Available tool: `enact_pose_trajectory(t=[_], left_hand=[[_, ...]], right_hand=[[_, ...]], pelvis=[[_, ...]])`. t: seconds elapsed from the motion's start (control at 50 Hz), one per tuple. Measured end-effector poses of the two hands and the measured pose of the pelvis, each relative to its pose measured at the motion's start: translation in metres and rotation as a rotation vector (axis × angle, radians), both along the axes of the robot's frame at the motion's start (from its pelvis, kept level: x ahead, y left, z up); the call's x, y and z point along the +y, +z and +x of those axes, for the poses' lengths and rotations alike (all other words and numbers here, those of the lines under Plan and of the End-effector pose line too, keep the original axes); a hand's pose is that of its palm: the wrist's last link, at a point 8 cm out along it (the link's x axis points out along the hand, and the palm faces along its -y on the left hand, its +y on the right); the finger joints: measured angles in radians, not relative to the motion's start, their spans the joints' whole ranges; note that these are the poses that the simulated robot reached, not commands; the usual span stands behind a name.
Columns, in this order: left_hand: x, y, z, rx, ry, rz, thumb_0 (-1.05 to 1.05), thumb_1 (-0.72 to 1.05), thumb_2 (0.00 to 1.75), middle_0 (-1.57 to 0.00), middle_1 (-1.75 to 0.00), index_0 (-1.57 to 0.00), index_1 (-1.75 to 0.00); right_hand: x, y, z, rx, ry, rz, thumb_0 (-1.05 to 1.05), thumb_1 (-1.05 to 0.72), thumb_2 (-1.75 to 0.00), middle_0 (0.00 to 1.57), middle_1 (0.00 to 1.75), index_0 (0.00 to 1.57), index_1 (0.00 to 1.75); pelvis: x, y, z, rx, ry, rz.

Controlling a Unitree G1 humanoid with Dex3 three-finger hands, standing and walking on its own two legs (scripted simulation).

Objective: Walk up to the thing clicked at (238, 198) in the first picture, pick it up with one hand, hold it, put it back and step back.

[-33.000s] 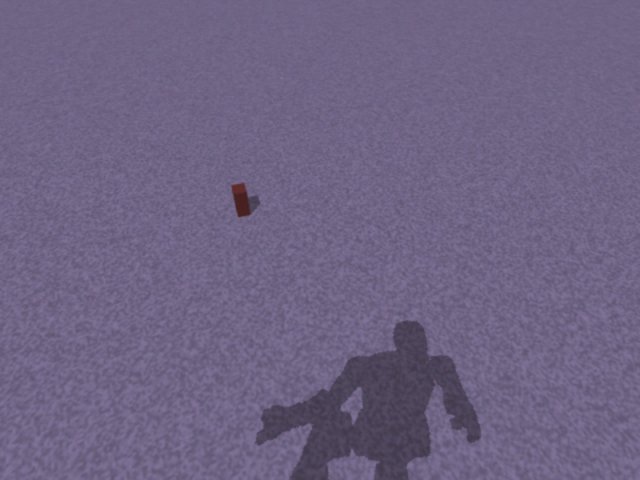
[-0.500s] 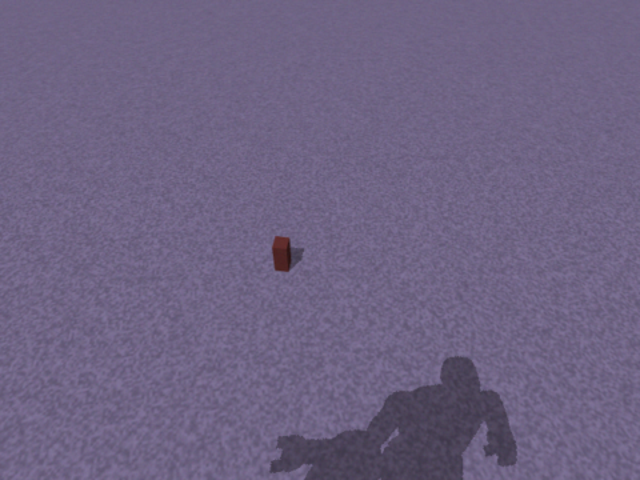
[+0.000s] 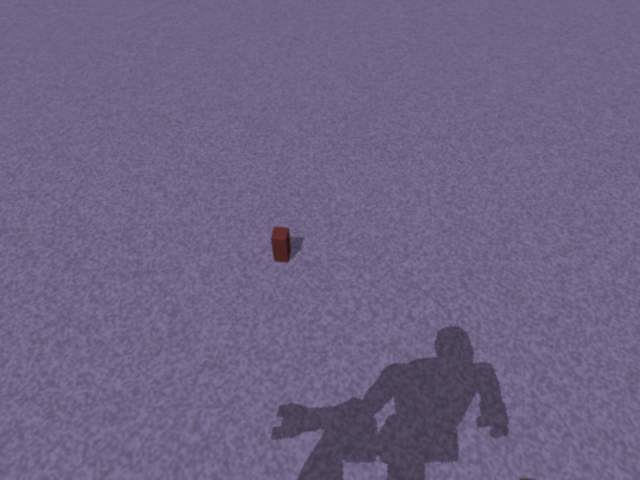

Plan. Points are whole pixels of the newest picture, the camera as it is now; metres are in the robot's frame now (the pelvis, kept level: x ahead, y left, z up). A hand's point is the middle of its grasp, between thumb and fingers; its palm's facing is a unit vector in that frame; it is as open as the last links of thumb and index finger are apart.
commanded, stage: step back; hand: left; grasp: from the side
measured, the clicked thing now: (281, 244) +1.00 +0.15 -0.70
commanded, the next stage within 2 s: stand in 0.08 s
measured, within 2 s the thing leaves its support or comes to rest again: neither
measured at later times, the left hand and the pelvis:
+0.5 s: hand out of the picture +0.08 +0.25 -0.13, palm faces -0.02 -0.94 -0.33, open 7.4 cm; pelvis -0.02 +0.00 +0.02, yaw +0 degrees
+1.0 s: hand out of the picture +0.02 +0.25 -0.14, palm faces -0.02 -0.94 -0.34, open 7.4 cm; pelvis -0.04 +0.00 +0.02, yaw +0 degrees
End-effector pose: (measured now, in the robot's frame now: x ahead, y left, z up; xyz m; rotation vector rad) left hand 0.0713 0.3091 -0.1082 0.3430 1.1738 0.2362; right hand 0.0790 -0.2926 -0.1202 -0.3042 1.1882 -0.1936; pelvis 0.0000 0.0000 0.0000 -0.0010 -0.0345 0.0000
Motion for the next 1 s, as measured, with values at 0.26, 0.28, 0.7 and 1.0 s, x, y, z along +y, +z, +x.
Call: enact_pose_trajectory(t=[0.26, 0.28, 0.7, 1.0], left_hand=[[-0.014, 0.011, 0.045, -0.078, -0.038, -0.041, 0.01, 0.91, 0.9, -0.21, -0.3, -0.2, -0.3], [-0.016, 0.012, 0.044, -0.077, -0.04, -0.045, 0.01, 0.91, 0.9, -0.21, -0.3, -0.2, -0.3], [-0.014, 0.007, -0.045, 0.064, 0.012, -0.04, 0.01, 0.91, 0.9, -0.21, -0.3, -0.2, -0.3], [-0.015, 0.005, -0.058, 0.086, 0.012, -0.042, 0.01, 0.91, 0.9, -0.21, -0.3, -0.2, -0.3]], right_hand=[[0.005, 0.018, 0.023, -0.055, 0.008, -0.002, 0.01, -0.91, -0.89, 0.2, 0.3, 0.21, 0.3], [0.004, 0.019, 0.022, -0.056, 0.008, -0.004, 0.01, -0.91, -0.89, 0.2, 0.3, 0.21, 0.3], [-0.005, 0.015, -0.043, 0.044, -0.002, 0.009, 0.01, -0.91, -0.89, 0.2, 0.3, 0.21, 0.3], [-0.007, 0.011, -0.064, 0.092, -0.004, 0.008, 0.01, -0.91, -0.89, 0.2, 0.3, 0.21, 0.3]], pelvis=[[0.003, 0.012, 0.0, -0.02, -0.002, 0.007], [0.003, 0.013, -0.001, -0.022, -0.002, 0.007], [-0.004, 0.018, -0.033, -0.03, 0.006, 0.004], [-0.005, 0.017, -0.036, -0.017, 0.009, 0.004]])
